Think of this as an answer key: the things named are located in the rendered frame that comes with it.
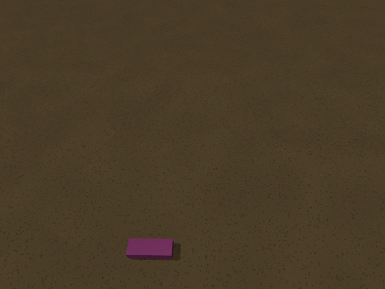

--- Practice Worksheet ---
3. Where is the carton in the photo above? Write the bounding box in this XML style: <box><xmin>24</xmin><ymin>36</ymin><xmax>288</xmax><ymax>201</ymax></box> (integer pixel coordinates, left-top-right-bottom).
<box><xmin>126</xmin><ymin>238</ymin><xmax>174</xmax><ymax>259</ymax></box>

